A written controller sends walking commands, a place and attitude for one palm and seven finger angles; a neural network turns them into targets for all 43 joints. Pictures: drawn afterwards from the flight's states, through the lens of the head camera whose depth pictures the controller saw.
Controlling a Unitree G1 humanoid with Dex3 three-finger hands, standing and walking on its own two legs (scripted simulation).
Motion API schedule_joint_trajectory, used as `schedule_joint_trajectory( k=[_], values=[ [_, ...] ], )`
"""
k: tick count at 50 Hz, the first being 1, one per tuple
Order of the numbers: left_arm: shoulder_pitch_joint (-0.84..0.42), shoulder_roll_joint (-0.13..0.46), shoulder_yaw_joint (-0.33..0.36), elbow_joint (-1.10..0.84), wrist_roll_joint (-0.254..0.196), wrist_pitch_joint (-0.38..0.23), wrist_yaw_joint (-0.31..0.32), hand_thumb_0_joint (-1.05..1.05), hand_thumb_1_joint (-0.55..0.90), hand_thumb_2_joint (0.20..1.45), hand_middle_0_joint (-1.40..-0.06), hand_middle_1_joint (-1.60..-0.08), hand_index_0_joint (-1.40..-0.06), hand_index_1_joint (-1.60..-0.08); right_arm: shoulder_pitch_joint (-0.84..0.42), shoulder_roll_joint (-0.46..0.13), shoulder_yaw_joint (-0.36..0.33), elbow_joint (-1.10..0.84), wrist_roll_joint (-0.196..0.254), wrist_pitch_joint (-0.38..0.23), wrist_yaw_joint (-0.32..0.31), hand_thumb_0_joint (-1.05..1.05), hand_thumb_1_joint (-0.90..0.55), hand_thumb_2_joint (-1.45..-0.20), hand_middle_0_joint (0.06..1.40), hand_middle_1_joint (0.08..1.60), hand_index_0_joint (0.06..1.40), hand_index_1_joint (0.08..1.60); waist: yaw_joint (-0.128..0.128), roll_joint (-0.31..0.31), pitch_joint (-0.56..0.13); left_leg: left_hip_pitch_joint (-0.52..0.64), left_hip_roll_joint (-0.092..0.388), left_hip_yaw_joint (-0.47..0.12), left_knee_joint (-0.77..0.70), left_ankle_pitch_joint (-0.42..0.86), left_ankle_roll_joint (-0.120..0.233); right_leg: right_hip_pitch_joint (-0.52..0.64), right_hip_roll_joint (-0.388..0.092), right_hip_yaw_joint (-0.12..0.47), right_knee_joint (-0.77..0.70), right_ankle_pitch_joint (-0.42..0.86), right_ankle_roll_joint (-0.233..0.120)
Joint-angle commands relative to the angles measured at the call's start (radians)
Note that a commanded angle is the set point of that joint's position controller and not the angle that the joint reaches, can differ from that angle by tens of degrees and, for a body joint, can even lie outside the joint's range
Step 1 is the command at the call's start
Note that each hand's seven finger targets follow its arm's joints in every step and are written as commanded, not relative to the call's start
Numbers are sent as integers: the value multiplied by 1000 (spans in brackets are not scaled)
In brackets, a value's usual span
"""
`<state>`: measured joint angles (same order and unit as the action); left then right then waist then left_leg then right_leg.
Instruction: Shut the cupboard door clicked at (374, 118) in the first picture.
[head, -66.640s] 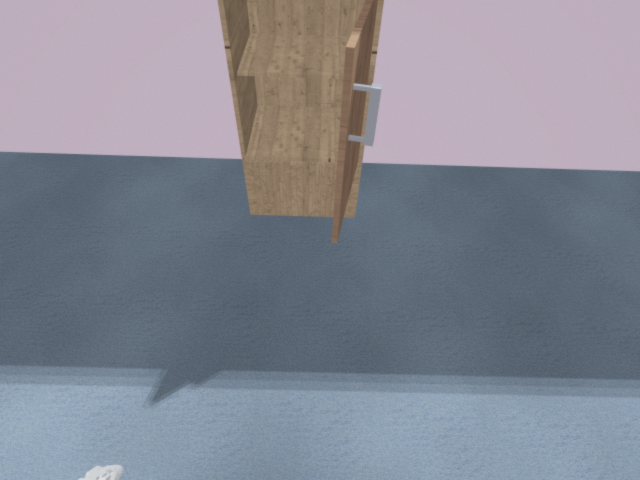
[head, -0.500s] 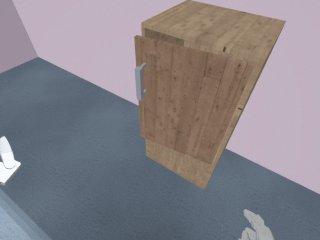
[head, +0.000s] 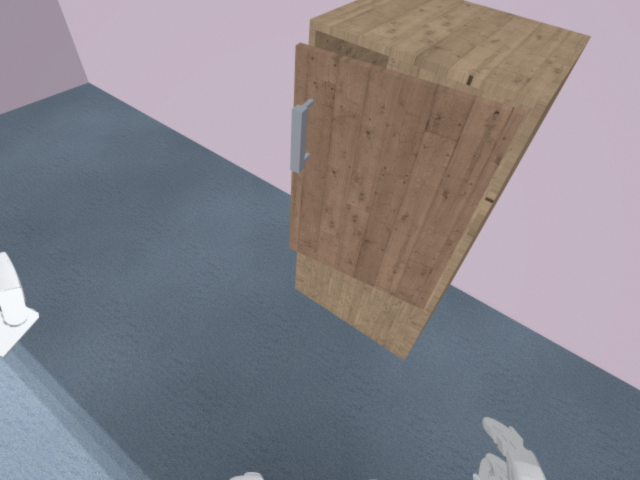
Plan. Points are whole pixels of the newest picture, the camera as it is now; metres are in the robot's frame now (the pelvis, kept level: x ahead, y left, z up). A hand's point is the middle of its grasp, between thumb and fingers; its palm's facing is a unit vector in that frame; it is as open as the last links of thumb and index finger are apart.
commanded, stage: step back with the hand held close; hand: left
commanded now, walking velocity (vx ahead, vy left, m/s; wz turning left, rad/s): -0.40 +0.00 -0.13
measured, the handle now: (303, 136) +0.77 +0.06 +0.00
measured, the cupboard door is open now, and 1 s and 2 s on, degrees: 8 8 8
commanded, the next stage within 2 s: stop stepping back and stand still in 0.20 s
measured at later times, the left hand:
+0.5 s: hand out of the picture +0.15 +0.26 +0.19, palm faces +0.35 -0.83 -0.44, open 7.5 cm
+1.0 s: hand out of the picture +0.14 +0.30 +0.18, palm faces +0.43 -0.83 -0.34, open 7.5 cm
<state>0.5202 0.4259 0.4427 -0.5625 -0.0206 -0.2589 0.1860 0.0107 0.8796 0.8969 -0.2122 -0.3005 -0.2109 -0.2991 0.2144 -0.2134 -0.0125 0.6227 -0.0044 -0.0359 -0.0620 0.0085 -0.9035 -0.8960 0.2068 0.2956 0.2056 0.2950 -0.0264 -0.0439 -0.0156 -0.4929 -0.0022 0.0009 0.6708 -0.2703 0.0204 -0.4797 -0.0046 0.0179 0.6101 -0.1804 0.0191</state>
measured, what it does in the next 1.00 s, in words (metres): walks backwards: right foot, then left foot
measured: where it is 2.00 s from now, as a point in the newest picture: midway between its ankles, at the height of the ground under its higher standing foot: outside the picture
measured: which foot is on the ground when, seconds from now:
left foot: down 0.00-0.74, up 0.76-0.86, down 0.88-1.00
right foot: down 0.00-0.00, up 0.02-0.18, down 0.20-0.92, up 0.94-1.00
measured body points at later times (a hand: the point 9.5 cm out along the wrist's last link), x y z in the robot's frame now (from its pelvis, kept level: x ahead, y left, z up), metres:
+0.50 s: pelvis -0.07 +0.01 +0.01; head -0.09 +0.04 +0.46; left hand +0.13 +0.30 +0.22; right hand +0.04 -0.26 -0.06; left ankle +0.05 +0.10 -0.72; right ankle -0.11 -0.13 -0.72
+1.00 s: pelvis -0.09 +0.05 +0.02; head -0.12 +0.07 +0.46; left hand +0.12 +0.35 +0.20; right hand +0.02 -0.20 -0.07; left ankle -0.02 +0.13 -0.72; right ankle -0.13 -0.06 -0.71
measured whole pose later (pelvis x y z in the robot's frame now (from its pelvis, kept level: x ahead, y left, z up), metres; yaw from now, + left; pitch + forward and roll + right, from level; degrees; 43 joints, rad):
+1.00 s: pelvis -0.09 +0.05 +0.02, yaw -7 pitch -1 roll -1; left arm 0.46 0.38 0.44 -0.40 -0.04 -0.17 0.18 0.01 0.88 0.90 -0.21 -0.30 -0.21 -0.30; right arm 0.26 -0.17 0.04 0.68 -0.01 -0.11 -0.09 0.01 -0.90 -0.90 0.21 0.30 0.21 0.30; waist -0.01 -0.04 -0.07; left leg -0.33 -0.02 0.03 0.53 -0.20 0.04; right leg -0.23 0.05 0.02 0.62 -0.38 -0.01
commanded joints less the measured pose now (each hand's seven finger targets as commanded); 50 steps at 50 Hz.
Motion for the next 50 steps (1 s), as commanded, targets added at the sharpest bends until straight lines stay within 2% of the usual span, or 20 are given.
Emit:
schedule_joint_trajectory(
  k=[1,3,7,12,13,15,19,23,26,27,30,33,35,37,39,43,45,46,48,50],
  values=[
    [-61,203,192,-203,-1,-68,16,0,900,900,-200,-300,-200,-300,-90,-128,-64,-156,-2,-91,-31,0,-900,-900,200,300,200,300,8,362,-120,-289,375,-352,-535,-450,136,346,99,9,424,-185,11],
    [-49,182,173,-167,-11,-66,4,0,900,900,-200,-300,-200,-300,-104,-135,-81,-146,8,-115,-16,0,-900,-900,200,300,200,300,22,260,-129,-185,347,-245,-425,-333,121,295,92,18,368,-238,4],
    [-63,117,70,-163,-29,-62,-17,0,900,900,-200,-300,-200,-300,-86,-122,-47,-103,-4,-148,-3,0,-900,-900,200,300,200,300,16,269,-51,25,278,-176,-391,-209,62,202,75,-34,-19,-236,-9],
    [-216,188,82,-201,-25,-93,-19,0,900,900,-200,-300,-200,-300,-74,-89,-41,-71,-16,-145,-21,0,-900,-900,200,300,200,300,-2,138,-210,392,153,24,-193,273,-38,71,-63,123,-205,182,-58],
    [-239,211,81,-236,-31,-90,-19,0,900,900,-200,-300,-200,-300,-88,-84,-51,-74,3,-145,-19,0,-900,-900,200,300,200,300,-2,24,-289,458,113,67,-123,282,-47,76,-67,113,-193,298,-24],
    [-112,235,126,-189,-45,-70,-22,0,900,900,-200,-300,-200,-300,-121,-70,-47,-120,9,-125,-19,0,-900,-900,200,300,200,300,3,-38,-247,403,72,77,-82,121,-47,42,-127,157,-252,182,-27],
    [58,241,180,-109,-44,-27,-3,0,900,900,-200,-300,-200,-300,-91,-73,-21,-141,0,-69,-17,0,-900,-900,200,300,200,300,5,-11,-85,259,26,15,55,1,-54,-55,-203,232,-320,-172,-136],
    [-59,212,135,-25,-39,-9,2,0,900,900,-200,-300,-200,-300,-87,-119,-24,-144,14,-89,-40,0,-900,-900,200,300,200,300,-12,28,59,229,62,-88,-188,-90,-26,-52,-48,91,-305,-357,-63],
    [-51,173,106,-79,-29,-13,-4,0,900,900,-200,-300,-200,-300,-67,-142,-20,-152,18,-124,-51,0,-900,-900,200,300,200,300,0,314,25,43,193,-317,-611,-583,-8,215,116,-43,-19,-328,-14],
    [-54,175,106,-105,-27,-10,-6,0,900,900,-200,-300,-200,-300,-64,-140,-21,-151,13,-133,-50,0,-900,-900,200,300,200,300,10,320,8,11,214,-335,-656,-613,-15,275,130,-47,45,-299,-13],
    [-42,162,74,-205,-24,-6,-16,0,900,900,-200,-300,-200,-300,-56,-122,-21,-145,2,-157,-32,0,-900,-900,200,300,200,300,22,296,-95,102,172,-199,-581,-413,-38,349,120,-65,-60,-259,-27],
    [40,216,121,-243,-24,14,-11,0,900,900,-200,-300,-200,-300,-44,-120,-25,-141,-9,-152,-16,0,-900,-900,200,300,200,300,16,230,-156,163,84,-50,-409,-223,-47,380,56,-34,-228,-208,-62],
    [24,223,138,-235,-31,16,-7,0,900,900,-200,-300,-200,-300,-39,-107,-23,-134,-21,-131,-11,0,-900,-900,200,300,200,300,5,134,-135,233,41,11,-193,-78,-46,237,-68,85,-337,-242,-115],
    [45,190,132,-129,-40,41,2,0,900,900,-200,-300,-200,-300,-30,-106,-36,-115,-9,-110,-15,0,-900,-900,200,300,200,300,13,-55,-83,276,12,-11,72,-63,-57,-12,-193,269,-430,-544,-195],
    [-10,178,116,-105,-35,52,12,0,900,900,-200,-300,-200,-300,-26,-106,-31,-104,-4,-78,-17,0,-900,-900,200,300,200,300,-5,-96,8,160,24,-33,202,-44,-46,-45,-251,318,-434,-565,-231],
    [-199,174,69,-67,-12,25,13,0,900,900,-200,-300,-200,-300,-66,-118,-15,-93,4,-104,-33,0,-900,-900,200,300,200,300,-11,94,92,236,62,-54,-169,-50,-4,13,-113,133,-249,-347,-116],
    [-171,161,60,-88,-16,10,5,0,900,900,-200,-300,-200,-300,-72,-127,-12,-112,11,-128,-38,0,-900,-900,200,300,200,300,5,223,48,248,173,-229,-365,-153,30,78,9,47,-109,-212,-51],
    [-132,160,69,-71,-22,12,0,0,900,900,-200,-300,-200,-300,-66,-114,1,-105,7,-131,-36,0,-900,-900,200,300,200,300,-1,285,26,192,225,-343,-503,-371,36,134,46,1,-21,-236,-24],
    [-171,164,67,-129,-10,11,-11,0,900,900,-200,-300,-200,-300,-76,-104,2,-114,-6,-144,-35,0,-900,-900,200,300,200,300,8,293,43,134,269,-417,-594,-447,44,160,41,18,66,-203,-13],
    [-138,149,54,-156,-9,10,-11,0,900,900,-200,-300,-200,-300,-69,-98,1,-121,-7,-152,-25,0,-900,-900,200,300,200,300,16,181,-10,172,257,-334,-562,-332,43,217,39,4,0,-189,-16]
  ],
)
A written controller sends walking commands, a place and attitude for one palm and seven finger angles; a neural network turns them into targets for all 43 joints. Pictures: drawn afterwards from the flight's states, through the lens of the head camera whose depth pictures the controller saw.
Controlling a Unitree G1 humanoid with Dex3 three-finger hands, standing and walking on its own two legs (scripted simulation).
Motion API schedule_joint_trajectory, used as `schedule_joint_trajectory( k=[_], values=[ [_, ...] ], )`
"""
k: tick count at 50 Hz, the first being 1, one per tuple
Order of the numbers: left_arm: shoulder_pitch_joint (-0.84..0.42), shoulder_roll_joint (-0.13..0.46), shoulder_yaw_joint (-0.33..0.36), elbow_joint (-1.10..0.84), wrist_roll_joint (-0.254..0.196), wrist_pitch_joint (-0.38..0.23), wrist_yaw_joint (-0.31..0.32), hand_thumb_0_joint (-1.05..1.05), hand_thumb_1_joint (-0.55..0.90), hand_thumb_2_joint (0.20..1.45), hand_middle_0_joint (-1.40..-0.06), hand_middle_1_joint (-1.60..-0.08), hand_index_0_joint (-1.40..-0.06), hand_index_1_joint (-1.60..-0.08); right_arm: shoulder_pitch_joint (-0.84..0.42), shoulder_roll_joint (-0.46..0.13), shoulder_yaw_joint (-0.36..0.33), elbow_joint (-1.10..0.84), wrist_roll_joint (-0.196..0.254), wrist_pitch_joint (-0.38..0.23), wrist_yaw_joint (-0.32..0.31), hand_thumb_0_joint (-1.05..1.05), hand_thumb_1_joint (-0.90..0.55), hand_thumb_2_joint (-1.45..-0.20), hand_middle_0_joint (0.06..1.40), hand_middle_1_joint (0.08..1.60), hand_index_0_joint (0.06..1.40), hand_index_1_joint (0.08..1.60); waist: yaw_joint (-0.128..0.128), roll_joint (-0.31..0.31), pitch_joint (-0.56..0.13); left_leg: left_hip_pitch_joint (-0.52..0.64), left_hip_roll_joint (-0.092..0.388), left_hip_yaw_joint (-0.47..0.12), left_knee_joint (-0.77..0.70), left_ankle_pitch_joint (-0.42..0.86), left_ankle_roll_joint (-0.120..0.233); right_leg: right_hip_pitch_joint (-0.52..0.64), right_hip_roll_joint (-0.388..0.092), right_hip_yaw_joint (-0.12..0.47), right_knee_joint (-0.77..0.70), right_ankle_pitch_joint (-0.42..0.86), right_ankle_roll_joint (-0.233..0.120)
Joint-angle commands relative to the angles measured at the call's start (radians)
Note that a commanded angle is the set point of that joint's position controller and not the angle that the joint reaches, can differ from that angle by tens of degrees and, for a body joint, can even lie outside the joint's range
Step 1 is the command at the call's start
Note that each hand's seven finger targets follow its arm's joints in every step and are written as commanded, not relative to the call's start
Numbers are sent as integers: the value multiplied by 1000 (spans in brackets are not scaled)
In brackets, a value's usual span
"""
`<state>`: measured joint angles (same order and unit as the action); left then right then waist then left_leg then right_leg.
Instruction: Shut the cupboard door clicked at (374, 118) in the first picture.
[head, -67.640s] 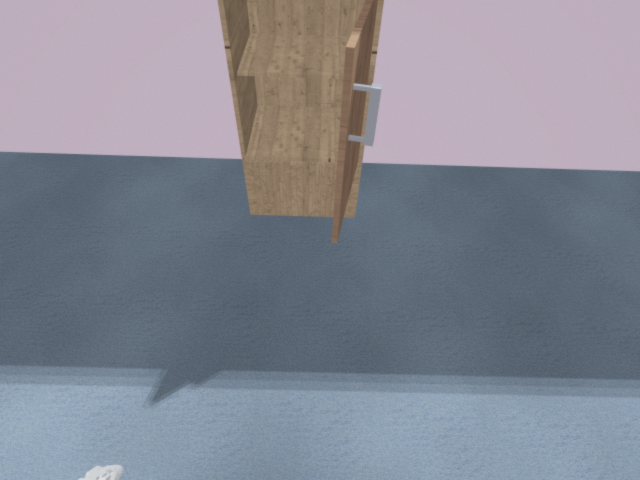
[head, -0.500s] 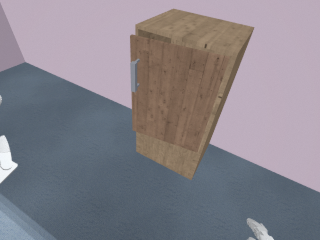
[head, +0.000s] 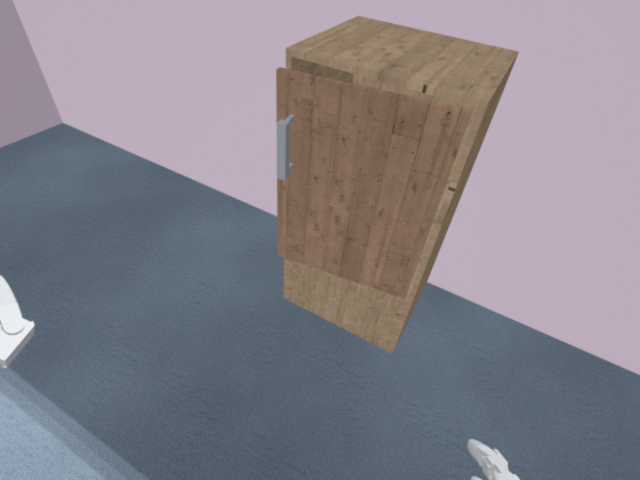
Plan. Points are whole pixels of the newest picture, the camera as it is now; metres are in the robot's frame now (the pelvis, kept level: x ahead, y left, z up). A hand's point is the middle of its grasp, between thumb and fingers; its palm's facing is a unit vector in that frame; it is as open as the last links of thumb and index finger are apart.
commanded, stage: stop stepping back and stand still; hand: left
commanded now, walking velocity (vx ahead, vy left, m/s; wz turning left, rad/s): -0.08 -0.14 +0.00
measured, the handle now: (286, 147) +0.85 +0.12 -0.01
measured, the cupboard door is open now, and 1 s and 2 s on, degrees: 8 8 8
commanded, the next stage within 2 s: let the arm hang, fingers relaxed in 0.58 s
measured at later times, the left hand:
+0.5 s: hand (106, 311) +0.23 +0.23 +0.16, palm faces +0.45 -0.79 -0.41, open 7.5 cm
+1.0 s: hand out of the picture +0.05 +0.17 -0.17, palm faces +0.03 -0.99 -0.17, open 7.1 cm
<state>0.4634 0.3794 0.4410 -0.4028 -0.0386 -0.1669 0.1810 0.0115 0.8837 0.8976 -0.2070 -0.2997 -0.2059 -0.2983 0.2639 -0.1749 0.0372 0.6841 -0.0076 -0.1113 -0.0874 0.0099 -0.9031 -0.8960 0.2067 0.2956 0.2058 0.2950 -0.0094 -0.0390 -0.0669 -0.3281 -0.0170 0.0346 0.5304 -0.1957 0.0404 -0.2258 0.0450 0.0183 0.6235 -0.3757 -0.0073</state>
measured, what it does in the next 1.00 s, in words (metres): steps on the spot: right foot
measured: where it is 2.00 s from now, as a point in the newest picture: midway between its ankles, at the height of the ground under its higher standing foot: outside the picture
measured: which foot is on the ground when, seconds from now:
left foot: down 0.00-1.00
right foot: up 0.00-0.10, down 0.12-1.00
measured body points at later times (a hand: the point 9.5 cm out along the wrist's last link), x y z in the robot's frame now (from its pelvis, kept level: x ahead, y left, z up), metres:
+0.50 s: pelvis +0.03 -0.04 +0.00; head +0.01 -0.03 +0.45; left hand +0.20 +0.27 +0.18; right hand +0.17 -0.29 -0.08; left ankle +0.06 +0.09 -0.73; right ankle -0.03 -0.10 -0.73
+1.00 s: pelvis +0.00 -0.01 +0.00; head +0.01 +0.01 +0.45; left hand +0.05 +0.22 -0.16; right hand +0.07 -0.26 -0.13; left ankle +0.06 +0.09 -0.73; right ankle -0.03 -0.10 -0.73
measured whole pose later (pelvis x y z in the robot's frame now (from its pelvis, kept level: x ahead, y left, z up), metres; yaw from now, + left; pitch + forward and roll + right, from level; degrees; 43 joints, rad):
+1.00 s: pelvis +0.00 -0.01 +0.00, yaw +1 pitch -1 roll -1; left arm 0.29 0.18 0.01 0.88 0.01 0.05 0.03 0.00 0.97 0.90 -0.20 -0.30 -0.20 -0.30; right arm 0.22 -0.22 0.04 0.92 -0.03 0.03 -0.01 0.00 -0.91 -0.90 0.20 0.30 0.20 0.29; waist -0.02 -0.04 0.04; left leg -0.33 -0.01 0.02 0.53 -0.19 0.03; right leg -0.17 0.04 -0.05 0.51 -0.33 -0.04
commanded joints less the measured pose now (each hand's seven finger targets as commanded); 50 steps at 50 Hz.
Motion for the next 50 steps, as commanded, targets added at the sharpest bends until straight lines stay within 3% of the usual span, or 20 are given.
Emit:
schedule_joint_trajectory(
  k=[1,3,5,7,8,10,13,15,18,24,33,34,35,37,38,39,41,42,47,50],
  values=[
    [-43,193,61,-313,8,-77,-6,0,900,900,-200,-300,-200,-300,-121,-141,-51,-187,-3,-75,5,0,-900,-900,200,300,200,300,2,182,15,16,257,-305,-400,-370,13,3,-8,-12,-75,25,9],
    [40,206,87,-308,5,-68,-6,0,900,900,-200,-300,-200,-300,-108,-148,-55,-199,0,-70,10,0,-900,-900,200,300,200,300,-1,210,-30,31,204,-207,-352,-286,-21,63,-5,-27,-178,77,1],
    [64,204,92,-298,-3,-63,-6,0,900,900,-200,-300,-200,-300,-105,-142,-51,-208,-1,-57,12,0,-900,-900,200,300,200,300,-5,214,-41,7,176,-160,-307,-209,-35,103,-16,-23,-221,115,-3],
    [67,225,121,-281,-11,-65,-2,0,900,900,-200,-300,-200,-300,-100,-140,-50,-205,-3,-51,10,0,-900,-900,200,300,200,300,-3,196,-63,16,165,-137,-256,-96,-37,113,-35,-8,-237,162,-5],
    [86,244,142,-272,-16,-60,0,0,900,900,-200,-300,-200,-300,-103,-142,-56,-202,1,-48,9,0,-900,-900,200,300,200,300,1,137,-94,46,147,-110,-203,-40,-36,115,-51,16,-251,195,-12],
    [122,214,121,-247,-29,-51,0,0,900,900,-200,-300,-200,-300,-100,-137,-58,-208,10,-32,11,0,-900,-900,200,300,200,300,-5,70,-113,84,121,-84,-102,77,-36,83,-100,85,-271,306,-32],
    [88,222,112,-243,-28,-45,5,0,900,900,-200,-300,-200,-300,-112,-139,-60,-201,17,-13,8,0,-900,-900,200,300,200,300,-10,58,-98,98,103,-56,-18,131,-38,40,-157,142,-274,456,-44],
    [61,208,87,-225,-24,-42,9,0,900,900,-200,-300,-200,-300,-115,-135,-58,-200,24,-3,5,0,-900,-900,200,300,200,300,-11,27,-82,88,96,-47,2,163,-37,48,-169,130,-253,545,-34],
    [2,235,92,-239,-14,-46,14,0,900,900,-200,-300,-200,-300,-134,-144,-62,-201,26,3,-4,0,-900,-900,200,300,200,300,-6,58,-68,111,87,-36,10,208,-30,31,-167,118,-240,613,-9],
    [8,224,82,-220,-8,-61,11,0,900,900,-200,-300,-200,-300,-137,-141,-66,-208,27,16,-5,0,-900,-900,200,300,200,300,0,49,-25,100,80,-34,1,223,-22,32,-158,99,-251,586,14],
    [48,232,100,-220,-17,-66,6,0,900,900,-200,-300,-200,-300,-134,-148,-70,-219,23,18,-6,0,-900,-900,200,300,200,300,6,87,-55,148,90,-41,-38,238,-18,30,-126,89,-270,501,29],
    [-25,49,-352,478,44,83,-138,0,900,900,-200,-300,-200,-300,-220,-321,-90,-79,41,-38,83,0,-900,-900,200,300,200,300,-19,125,46,75,131,-75,84,435,-10,-43,-179,-7,-112,590,-29],
    [-18,37,-334,513,48,157,-168,0,900,900,-200,-300,-200,-300,-154,-303,-109,-55,23,3,87,0,-900,-900,200,300,200,300,-4,126,-24,120,139,-73,56,368,-10,-55,-160,53,-128,492,-40],
    [-82,15,-352,598,56,166,-181,0,900,900,-200,-300,-200,-300,-113,-279,-89,-34,7,42,83,0,-900,-900,200,300,200,300,9,9,1,41,150,-121,39,258,16,-63,-132,29,-119,306,-43],
    [-117,18,-364,656,61,162,-182,0,900,900,-200,-300,-200,-300,-108,-269,-84,-26,0,52,81,0,-900,-900,200,300,200,300,7,-92,-2,48,147,-139,41,267,16,-66,-127,37,-125,291,-49],
    [-138,20,-370,708,59,163,-181,0,900,900,-200,-300,-200,-300,-102,-266,-76,-18,-2,63,79,0,-900,-900,200,300,200,300,5,-140,4,36,138,-148,47,248,19,-56,-139,45,-141,283,-54],
    [-173,20,-382,830,60,163,-177,0,900,900,-200,-300,-200,-300,-100,-246,-66,12,-10,82,79,0,-900,-900,200,300,200,300,-2,-160,6,64,105,-131,52,225,5,-61,-166,81,-170,308,-68],
    [-186,14,-389,893,60,167,-172,0,900,900,-200,-300,-200,-300,-94,-230,-62,35,-15,94,78,0,-900,-900,200,300,200,300,-6,-151,11,81,92,-124,48,208,-1,-65,-176,91,-185,308,-74],
    [-180,-22,-411,1169,52,176,-159,0,900,900,-200,-300,-200,-300,-88,-182,-40,155,-20,117,72,0,-900,-900,200,300,200,300,5,122,39,93,111,-153,-104,131,2,10,-129,86,-242,136,-50],
    [-139,-67,-402,1291,51,175,-158,0,900,900,-200,-300,-200,-300,-54,-148,-42,223,-20,120,60,0,-900,-900,200,300,200,300,10,203,74,69,108,-159,-165,-25,-1,27,-123,84,-297,66,-60]
  ],
)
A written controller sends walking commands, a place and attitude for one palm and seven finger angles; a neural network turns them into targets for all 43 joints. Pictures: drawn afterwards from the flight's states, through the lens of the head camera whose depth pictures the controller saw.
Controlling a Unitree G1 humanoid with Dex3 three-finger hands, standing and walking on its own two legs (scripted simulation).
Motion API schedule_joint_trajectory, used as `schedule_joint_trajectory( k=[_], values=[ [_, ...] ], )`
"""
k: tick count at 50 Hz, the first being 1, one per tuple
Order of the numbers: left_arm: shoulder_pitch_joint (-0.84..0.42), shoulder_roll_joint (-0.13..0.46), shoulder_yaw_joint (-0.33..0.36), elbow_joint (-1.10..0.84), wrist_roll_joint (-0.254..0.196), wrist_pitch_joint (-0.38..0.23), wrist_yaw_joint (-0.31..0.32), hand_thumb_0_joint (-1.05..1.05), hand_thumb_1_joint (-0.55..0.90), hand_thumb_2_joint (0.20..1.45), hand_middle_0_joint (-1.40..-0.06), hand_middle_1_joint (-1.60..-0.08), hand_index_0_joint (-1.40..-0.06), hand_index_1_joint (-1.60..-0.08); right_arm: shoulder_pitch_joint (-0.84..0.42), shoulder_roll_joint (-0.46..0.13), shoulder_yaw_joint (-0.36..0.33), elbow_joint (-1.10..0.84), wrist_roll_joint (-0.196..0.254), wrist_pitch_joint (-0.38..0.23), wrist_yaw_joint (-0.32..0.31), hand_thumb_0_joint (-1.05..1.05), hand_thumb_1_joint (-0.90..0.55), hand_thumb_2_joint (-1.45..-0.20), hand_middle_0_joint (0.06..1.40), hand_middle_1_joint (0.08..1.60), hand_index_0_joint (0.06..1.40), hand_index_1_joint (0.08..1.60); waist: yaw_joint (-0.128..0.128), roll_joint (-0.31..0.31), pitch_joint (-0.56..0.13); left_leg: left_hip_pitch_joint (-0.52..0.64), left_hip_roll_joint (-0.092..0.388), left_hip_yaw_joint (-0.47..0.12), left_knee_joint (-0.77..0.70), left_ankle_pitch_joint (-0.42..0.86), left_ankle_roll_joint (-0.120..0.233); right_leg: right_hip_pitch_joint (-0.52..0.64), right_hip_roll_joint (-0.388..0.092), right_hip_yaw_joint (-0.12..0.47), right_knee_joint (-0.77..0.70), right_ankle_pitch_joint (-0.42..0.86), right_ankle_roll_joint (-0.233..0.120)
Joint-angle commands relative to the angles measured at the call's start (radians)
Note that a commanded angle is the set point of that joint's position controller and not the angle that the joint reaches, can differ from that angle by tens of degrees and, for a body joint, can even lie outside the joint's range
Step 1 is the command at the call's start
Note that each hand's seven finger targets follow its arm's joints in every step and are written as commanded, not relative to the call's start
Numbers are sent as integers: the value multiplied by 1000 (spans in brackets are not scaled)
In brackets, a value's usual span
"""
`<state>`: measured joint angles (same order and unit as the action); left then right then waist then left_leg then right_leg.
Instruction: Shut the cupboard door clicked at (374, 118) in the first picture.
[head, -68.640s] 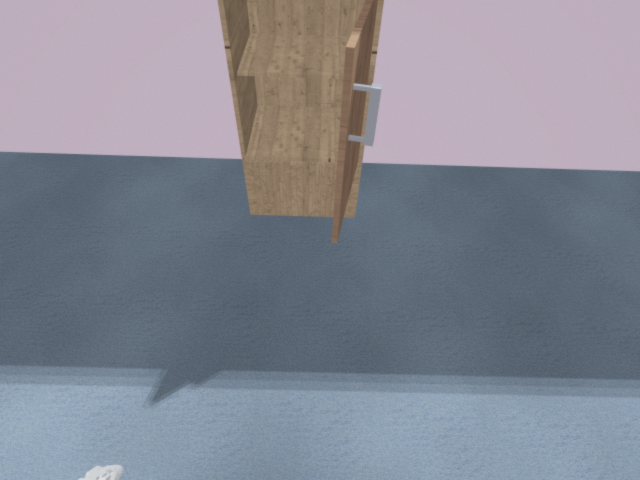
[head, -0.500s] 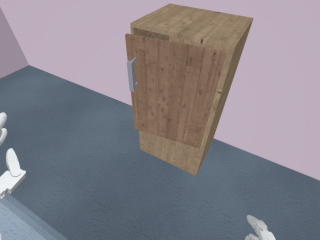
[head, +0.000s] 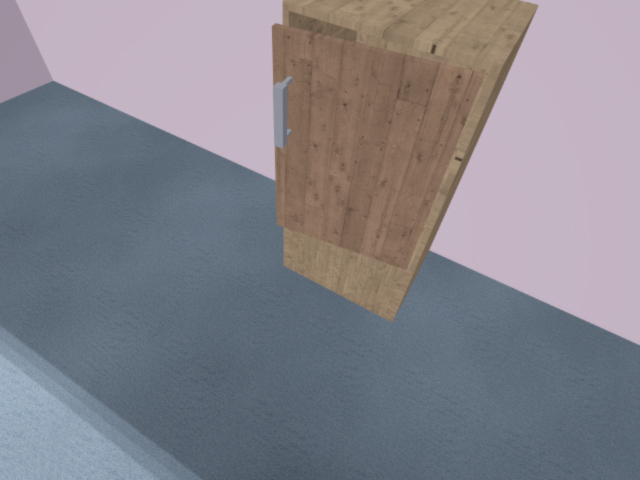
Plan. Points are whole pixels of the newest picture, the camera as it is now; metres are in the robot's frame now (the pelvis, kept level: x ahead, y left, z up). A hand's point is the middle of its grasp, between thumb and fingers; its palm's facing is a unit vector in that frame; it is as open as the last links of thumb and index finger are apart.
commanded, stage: let the arm hang, fingers relaxed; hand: left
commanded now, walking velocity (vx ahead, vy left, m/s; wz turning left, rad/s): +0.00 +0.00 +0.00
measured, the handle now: (284, 112) +0.86 +0.12 -0.01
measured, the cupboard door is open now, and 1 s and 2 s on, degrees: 8 8 8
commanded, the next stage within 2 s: look to check the result in 0.78 s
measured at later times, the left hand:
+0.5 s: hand out of the picture -0.05 +0.19 -0.17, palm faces +0.02 -0.98 -0.20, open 7.4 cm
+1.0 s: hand out of the picture +0.01 +0.19 -0.17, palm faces -0.01 -0.98 -0.22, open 7.4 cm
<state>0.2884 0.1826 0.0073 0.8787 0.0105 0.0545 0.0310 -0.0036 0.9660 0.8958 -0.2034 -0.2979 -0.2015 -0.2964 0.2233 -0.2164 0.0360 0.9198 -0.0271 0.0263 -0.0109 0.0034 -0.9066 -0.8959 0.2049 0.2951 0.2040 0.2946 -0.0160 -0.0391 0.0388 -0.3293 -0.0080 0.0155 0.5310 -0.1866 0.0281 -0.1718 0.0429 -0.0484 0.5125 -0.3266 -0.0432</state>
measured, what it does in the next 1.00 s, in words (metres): stands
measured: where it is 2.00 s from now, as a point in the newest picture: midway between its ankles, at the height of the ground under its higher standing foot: outside the picture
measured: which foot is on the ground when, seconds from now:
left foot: down 0.00-1.00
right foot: down 0.00-1.00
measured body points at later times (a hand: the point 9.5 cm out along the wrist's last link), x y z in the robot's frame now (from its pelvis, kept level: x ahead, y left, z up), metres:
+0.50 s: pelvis -0.01 +0.02 +0.01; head -0.01 +0.02 +0.46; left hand -0.05 +0.25 -0.15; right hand -0.01 -0.20 -0.15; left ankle +0.06 +0.10 -0.73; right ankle -0.03 -0.09 -0.73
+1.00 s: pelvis +0.01 +0.00 +0.01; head +0.01 +0.00 +0.46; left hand +0.01 +0.24 -0.15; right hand -0.01 -0.24 -0.15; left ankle +0.06 +0.10 -0.73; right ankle -0.03 -0.09 -0.73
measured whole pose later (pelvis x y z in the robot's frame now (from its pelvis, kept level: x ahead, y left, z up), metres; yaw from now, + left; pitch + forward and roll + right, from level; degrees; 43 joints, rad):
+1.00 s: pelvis +0.01 +0.00 +0.01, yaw -2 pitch -2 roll +0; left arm 0.29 0.19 0.01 1.14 0.01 -0.01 0.03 0.00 0.90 0.90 -0.20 -0.30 -0.20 -0.30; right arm 0.28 -0.19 0.00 1.13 -0.01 0.00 -0.03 0.00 -0.91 -0.90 0.20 0.30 0.20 0.29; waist -0.01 0.00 0.02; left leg -0.23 -0.01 0.05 0.38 -0.13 0.03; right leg -0.09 0.04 -0.01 0.37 -0.26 -0.04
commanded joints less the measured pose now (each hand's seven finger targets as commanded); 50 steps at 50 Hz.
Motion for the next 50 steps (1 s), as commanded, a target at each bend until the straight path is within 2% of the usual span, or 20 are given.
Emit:
schedule_joint_trajectory(
  k=[1,2,3,8,12,16,21,24,31,40,43,50],
  values=[
    [48,134,28,43,1,-45,-10,0,900,900,-200,-300,-200,-300,-4,-101,-41,7,1,-17,-18,0,-900,-900,200,300,200,300,18,237,-24,59,98,-143,-188,-77,11,-18,-117,145,-186,20,-26],
    [64,130,28,73,0,-46,-11,0,900,900,-200,-300,-200,-300,10,-95,-43,25,3,-17,-19,0,-900,-900,200,300,200,300,20,227,-28,53,101,-147,-207,-113,12,-4,-115,137,-189,20,-27],
    [71,124,26,98,1,-47,-11,0,900,900,-200,-300,-200,-300,28,-96,-47,38,6,-17,-23,0,-900,-900,200,300,200,300,21,173,-25,62,106,-154,-207,-100,15,0,-112,130,-197,28,-26],
    [120,100,16,195,2,-55,-10,0,900,900,-200,-300,-200,-300,85,-90,-56,105,14,-23,-31,0,-900,-900,200,300,200,300,18,87,-15,103,117,-157,-237,-95,23,-18,-113,118,-211,45,-23],
    [146,85,11,237,2,-53,-5,0,900,900,-200,-300,-200,-300,109,-84,-59,138,13,-21,-34,0,-900,-900,200,300,200,300,14,60,26,101,124,-167,-271,-158,26,-53,-109,118,-206,16,-18],
    [163,80,11,256,4,-56,-1,0,900,900,-200,-300,-200,-300,119,-77,-62,154,14,-21,-32,0,-900,-900,200,300,200,300,13,29,31,110,116,-151,-266,-144,25,-68,-115,124,-212,3,-16],
    [166,73,12,258,7,-54,3,0,900,900,-200,-300,-200,-300,123,-64,-62,166,12,-20,-31,0,-900,-900,200,300,200,300,13,53,73,90,117,-157,-289,-183,25,-98,-109,125,-205,-13,-12],
    [166,71,13,254,10,-54,3,0,900,900,-200,-300,-200,-300,118,-59,-65,163,12,-19,-28,0,-900,-900,200,300,200,300,15,36,82,76,112,-147,-286,-194,23,-107,-111,125,-211,-31,-9],
    [127,80,18,236,8,-61,3,0,900,900,-200,-300,-200,-300,108,-59,-64,160,11,-26,-26,0,-900,-900,200,300,200,300,11,61,71,102,103,-131,-264,-120,17,-107,-119,137,-218,6,-10],
    [81,107,20,228,3,-69,1,0,900,900,-200,-300,-200,-300,93,-75,-61,163,13,-33,-26,0,-900,-900,200,300,200,300,8,38,49,147,103,-108,-226,10,12,-78,-132,146,-234,65,-13],
    [75,124,21,225,2,-72,2,0,900,900,-200,-300,-200,-300,86,-93,-62,162,15,-34,-26,0,-900,-900,200,300,200,300,10,52,31,169,105,-103,-211,54,12,-65,-134,151,-241,89,-15],
    [47,135,21,231,0,-74,2,0,900,900,-200,-300,-200,-300,66,-106,-60,169,15,-35,-27,0,-900,-900,200,300,200,300,8,40,24,186,113,-96,-203,104,11,-34,-138,153,-250,140,-13]
  ],
)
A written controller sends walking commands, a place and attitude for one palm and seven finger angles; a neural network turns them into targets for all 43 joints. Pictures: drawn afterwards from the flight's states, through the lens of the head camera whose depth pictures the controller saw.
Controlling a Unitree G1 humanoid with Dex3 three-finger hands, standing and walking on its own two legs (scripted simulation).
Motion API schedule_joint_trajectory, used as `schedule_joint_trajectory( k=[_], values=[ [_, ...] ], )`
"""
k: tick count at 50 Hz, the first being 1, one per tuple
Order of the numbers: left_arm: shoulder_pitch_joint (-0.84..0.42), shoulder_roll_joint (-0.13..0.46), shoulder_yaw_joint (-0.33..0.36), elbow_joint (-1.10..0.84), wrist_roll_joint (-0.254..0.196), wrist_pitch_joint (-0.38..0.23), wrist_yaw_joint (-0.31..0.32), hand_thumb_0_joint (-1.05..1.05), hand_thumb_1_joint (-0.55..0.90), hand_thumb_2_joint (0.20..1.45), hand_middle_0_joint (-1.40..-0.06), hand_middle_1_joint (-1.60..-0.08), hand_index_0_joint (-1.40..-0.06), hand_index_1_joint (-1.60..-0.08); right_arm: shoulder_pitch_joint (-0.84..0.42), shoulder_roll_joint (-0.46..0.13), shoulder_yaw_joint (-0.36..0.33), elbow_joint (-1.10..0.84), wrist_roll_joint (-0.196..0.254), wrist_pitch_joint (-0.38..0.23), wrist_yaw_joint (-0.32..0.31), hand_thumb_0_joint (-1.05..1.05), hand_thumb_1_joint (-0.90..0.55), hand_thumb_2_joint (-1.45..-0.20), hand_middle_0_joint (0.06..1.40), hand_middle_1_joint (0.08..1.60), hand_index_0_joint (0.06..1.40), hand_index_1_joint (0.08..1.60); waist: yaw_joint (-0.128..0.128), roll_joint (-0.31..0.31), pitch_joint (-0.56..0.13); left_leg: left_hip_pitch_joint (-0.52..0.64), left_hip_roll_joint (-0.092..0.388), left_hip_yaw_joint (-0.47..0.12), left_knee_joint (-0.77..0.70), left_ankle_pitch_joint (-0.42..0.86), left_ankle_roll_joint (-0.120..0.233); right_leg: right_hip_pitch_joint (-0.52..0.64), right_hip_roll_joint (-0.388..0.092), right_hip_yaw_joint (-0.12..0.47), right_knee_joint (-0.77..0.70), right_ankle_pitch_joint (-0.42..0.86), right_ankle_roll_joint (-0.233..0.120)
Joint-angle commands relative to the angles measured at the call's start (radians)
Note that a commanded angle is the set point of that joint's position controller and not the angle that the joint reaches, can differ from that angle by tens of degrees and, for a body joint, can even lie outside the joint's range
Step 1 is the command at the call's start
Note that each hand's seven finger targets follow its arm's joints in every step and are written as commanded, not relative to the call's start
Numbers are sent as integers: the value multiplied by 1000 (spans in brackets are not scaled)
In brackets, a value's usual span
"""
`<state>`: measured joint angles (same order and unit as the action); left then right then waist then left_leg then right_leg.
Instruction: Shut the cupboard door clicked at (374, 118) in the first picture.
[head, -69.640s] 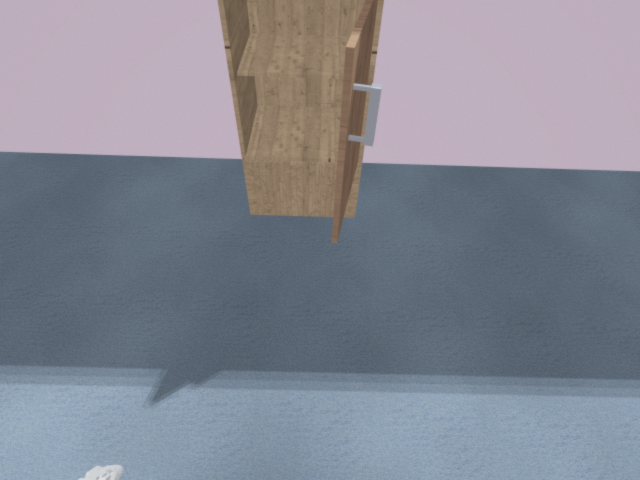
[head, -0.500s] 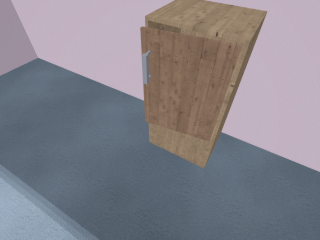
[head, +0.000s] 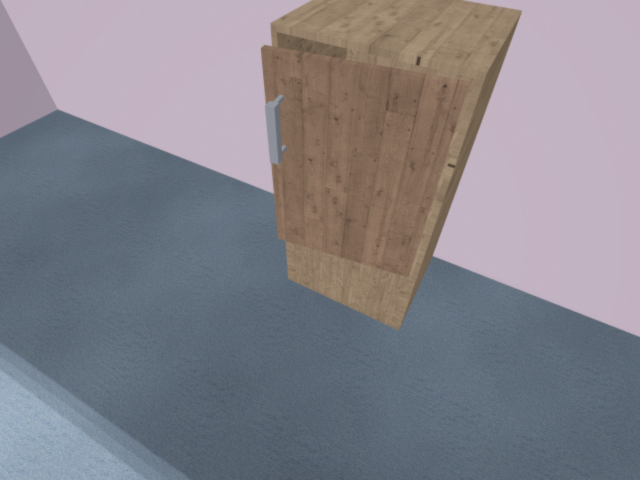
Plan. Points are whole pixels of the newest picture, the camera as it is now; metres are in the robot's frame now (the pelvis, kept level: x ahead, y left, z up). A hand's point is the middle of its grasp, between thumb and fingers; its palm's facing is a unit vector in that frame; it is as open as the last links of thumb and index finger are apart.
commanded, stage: look to check the result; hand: left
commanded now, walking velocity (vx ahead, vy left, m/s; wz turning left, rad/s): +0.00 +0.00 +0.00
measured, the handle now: (278, 129) +0.85 +0.14 -0.02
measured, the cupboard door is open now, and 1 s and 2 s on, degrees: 8 8 8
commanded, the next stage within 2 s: turn to face it in 0.40 s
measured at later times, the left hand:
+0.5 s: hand out of the picture +0.03 +0.19 -0.17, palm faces +0.00 -0.97 -0.24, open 7.4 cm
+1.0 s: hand out of the picture +0.06 +0.18 -0.19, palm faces -0.09 -0.97 -0.21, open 7.4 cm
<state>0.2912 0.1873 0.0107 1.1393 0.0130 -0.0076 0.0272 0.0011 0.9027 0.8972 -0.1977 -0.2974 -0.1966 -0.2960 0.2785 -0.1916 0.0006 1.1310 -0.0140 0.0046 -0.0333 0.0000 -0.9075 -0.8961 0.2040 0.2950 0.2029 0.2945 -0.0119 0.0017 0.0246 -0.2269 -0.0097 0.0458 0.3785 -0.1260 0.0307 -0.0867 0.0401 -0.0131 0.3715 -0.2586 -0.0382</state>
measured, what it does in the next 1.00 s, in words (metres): stands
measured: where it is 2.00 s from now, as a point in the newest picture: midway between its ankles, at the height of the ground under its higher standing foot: outside the picture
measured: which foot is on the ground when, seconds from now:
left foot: down 0.00-1.00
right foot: down 0.00-1.00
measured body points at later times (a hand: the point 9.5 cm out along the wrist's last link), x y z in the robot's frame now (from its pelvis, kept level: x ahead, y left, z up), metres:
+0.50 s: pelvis +0.02 -0.01 +0.00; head +0.02 -0.01 +0.45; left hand +0.03 +0.24 -0.15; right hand +0.05 -0.26 -0.15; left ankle +0.05 +0.10 -0.74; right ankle -0.03 -0.10 -0.74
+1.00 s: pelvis +0.01 +0.00 -0.01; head +0.05 +0.00 +0.44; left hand +0.07 +0.23 -0.17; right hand +0.00 -0.25 -0.17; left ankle +0.05 +0.10 -0.74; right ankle -0.03 -0.09 -0.74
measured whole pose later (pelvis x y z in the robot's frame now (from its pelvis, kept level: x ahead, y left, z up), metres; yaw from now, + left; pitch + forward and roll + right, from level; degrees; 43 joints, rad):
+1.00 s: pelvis +0.01 +0.00 -0.01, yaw -8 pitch +0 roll +0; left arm 0.25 0.18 0.07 1.03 0.03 0.05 0.01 0.00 0.90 0.90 -0.20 -0.30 -0.20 -0.30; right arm 0.24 -0.18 -0.04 1.04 -0.02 0.04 -0.05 0.00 -0.91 -0.90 0.21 0.30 0.20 0.29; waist 0.00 -0.02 0.06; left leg -0.30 0.06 0.17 0.57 -0.27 0.02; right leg -0.22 0.09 0.10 0.58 -0.35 -0.05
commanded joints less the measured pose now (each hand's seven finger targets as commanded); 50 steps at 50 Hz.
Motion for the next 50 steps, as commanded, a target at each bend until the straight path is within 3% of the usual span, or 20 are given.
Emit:
schedule_joint_trajectory(
  k=[1,8,9,17,26,29,34,37,43,46,48,50],
  values=[
    [39,134,17,-30,-3,-12,6,0,900,900,-200,-300,-200,-300,7,-133,-24,-40,2,-13,-5,0,-900,-900,200,300,200,300,2,-9,45,82,114,-127,-52,39,7,-120,-136,117,-111,69,-18],
    [28,151,18,-31,-2,-15,8,0,900,900,-200,-300,-200,-300,-22,-152,-25,-41,4,-11,-4,0,-900,-900,200,300,200,300,3,-10,35,108,119,-117,-39,76,6,-107,-141,118,-120,134,-13],
    [21,149,16,-30,-3,-14,7,0,900,900,-200,-300,-200,-300,-23,-149,-24,-38,2,-11,-4,0,-900,-900,200,300,200,300,1,11,29,109,119,-118,-44,70,4,-100,-143,119,-120,125,-14],
    [1,160,17,-29,-3,-13,4,0,900,900,-200,-300,-200,-300,-52,-164,-22,-41,2,-12,-3,0,-900,-900,200,300,200,300,2,10,32,116,123,-120,-61,66,2,-92,-140,123,-128,121,-11],
    [-3,163,18,-33,-3,-16,6,0,900,900,-200,-300,-200,-300,-59,-165,-20,-41,1,-15,-5,0,-900,-900,200,300,200,300,4,-7,9,130,124,-113,-47,127,1,-56,-147,113,-122,222,-5],
    [25,113,14,-30,-3,-1,11,0,900,900,-200,-300,-200,-300,-28,-106,-14,-33,0,-3,-9,0,-900,-900,200,300,200,300,-1,-13,21,136,130,-79,-13,136,-10,-82,-146,125,-98,288,1],
    [36,134,45,-66,2,20,9,0,900,900,-200,-300,-200,-300,-14,-120,-40,-66,0,13,-18,0,-900,-900,200,300,200,300,0,-11,-4,107,142,-25,81,107,-15,-100,-143,178,-15,379,-20],
    [27,140,59,-98,5,33,4,0,900,900,-200,-300,-200,-300,-21,-120,-52,-96,0,22,-21,0,-900,-900,200,300,200,300,0,-21,30,62,142,-9,114,31,-18,-144,-140,215,11,340,-36],
    [14,135,76,-142,10,41,-1,0,900,900,-200,-300,-200,-300,-18,-111,-66,-129,-1,24,-23,0,-900,-900,200,300,200,300,1,-3,17,55,150,-6,148,-13,-14,-200,-120,247,49,285,-45],
    [4,118,77,-162,10,43,-6,0,900,900,-200,-300,-200,-300,-11,-127,-73,-139,-5,21,-24,0,-900,-900,200,300,200,300,0,55,6,76,201,-54,87,-24,15,-247,-72,211,112,215,-30],
    [7,101,77,-170,12,43,-9,0,900,900,-200,-300,-200,-300,-4,-153,-80,-141,-6,16,-25,0,-900,-900,200,300,200,300,8,115,-20,91,282,-113,24,-1,62,-269,-30,151,230,139,-12],
    [11,84,79,-181,14,51,-14,0,900,900,-200,-300,-200,-300,-6,-179,-86,-148,-11,11,-23,0,-900,-900,200,300,200,300,18,181,-39,73,392,-189,-66,-17,134,-292,-5,70,410,-140,5]
  ],
)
